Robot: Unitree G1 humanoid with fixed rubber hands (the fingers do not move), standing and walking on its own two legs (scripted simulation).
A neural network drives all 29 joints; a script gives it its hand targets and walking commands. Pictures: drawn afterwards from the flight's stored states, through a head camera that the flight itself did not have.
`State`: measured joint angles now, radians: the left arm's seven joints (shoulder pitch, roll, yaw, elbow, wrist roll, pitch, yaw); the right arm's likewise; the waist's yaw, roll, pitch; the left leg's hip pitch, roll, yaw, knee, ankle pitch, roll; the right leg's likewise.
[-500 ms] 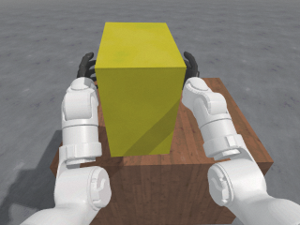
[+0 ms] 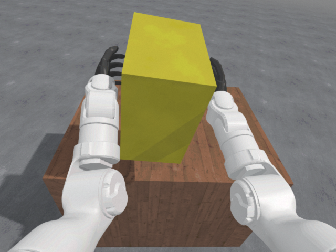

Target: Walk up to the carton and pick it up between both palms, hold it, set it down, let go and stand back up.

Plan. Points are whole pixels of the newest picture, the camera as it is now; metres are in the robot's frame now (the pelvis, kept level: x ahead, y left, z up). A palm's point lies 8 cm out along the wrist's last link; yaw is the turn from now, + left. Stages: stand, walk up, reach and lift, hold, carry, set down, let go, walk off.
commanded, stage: set down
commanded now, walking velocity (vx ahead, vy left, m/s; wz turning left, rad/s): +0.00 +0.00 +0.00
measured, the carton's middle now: (158, 93) +0.44 +0.00 +0.18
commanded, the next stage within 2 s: none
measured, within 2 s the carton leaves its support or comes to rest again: neither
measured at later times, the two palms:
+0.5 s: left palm (106, 96) +0.42 +0.13 +0.19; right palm (211, 97) +0.40 -0.12 +0.20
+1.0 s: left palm (112, 98) +0.44 +0.12 +0.17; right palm (213, 99) +0.41 -0.13 +0.19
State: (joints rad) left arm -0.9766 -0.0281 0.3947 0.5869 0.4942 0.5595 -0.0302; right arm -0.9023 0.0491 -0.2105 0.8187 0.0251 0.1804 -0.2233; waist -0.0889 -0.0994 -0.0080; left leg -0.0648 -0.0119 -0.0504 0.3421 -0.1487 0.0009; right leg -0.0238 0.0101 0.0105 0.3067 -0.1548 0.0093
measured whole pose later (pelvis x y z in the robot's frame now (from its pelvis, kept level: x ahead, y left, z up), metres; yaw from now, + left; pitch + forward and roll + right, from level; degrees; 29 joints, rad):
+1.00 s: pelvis +0.02 +0.00 +0.00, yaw +0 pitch -6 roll -1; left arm -0.93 0.01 0.39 0.86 0.41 0.29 0.01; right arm -0.90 0.07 -0.29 0.95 -0.09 0.01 -0.22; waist -0.09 -0.07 0.02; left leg -0.06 -0.01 -0.05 0.32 -0.16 0.00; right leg -0.01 0.01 0.01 0.26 -0.15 0.01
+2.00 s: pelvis +0.04 +0.00 +0.00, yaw +0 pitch -3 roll -1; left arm -0.90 0.07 0.40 1.03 0.36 0.16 -0.03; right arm -0.88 0.18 -0.49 0.95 -0.28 -0.02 -0.22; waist -0.09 -0.09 0.02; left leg -0.06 -0.01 -0.05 0.31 -0.19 0.00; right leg -0.01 0.01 0.01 0.26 -0.18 0.02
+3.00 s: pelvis +0.09 +0.03 +0.00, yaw +0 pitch +5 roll -3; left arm -0.90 0.09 0.42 1.15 0.36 0.02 -0.04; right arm -0.82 0.24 -0.61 0.98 -0.41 -0.18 -0.22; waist -0.11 -0.03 -0.03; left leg -0.19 -0.01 -0.05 0.35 -0.24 0.00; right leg -0.13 0.01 0.01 0.26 -0.14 0.05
